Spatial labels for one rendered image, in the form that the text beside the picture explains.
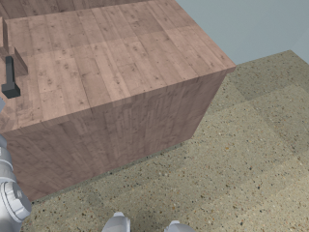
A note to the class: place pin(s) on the left robot upper arm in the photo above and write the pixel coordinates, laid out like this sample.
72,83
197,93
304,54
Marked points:
14,207

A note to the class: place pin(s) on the robot left shin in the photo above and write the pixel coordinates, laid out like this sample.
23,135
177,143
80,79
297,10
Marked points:
118,214

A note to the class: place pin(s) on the tap lever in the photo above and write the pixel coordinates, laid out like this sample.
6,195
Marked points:
10,89

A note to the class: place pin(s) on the robot left thigh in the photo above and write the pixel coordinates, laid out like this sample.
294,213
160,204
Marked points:
117,224

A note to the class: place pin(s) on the robot left forearm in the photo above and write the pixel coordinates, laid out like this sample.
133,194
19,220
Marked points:
6,164

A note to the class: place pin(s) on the counter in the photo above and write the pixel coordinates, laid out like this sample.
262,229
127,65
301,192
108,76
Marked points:
102,83

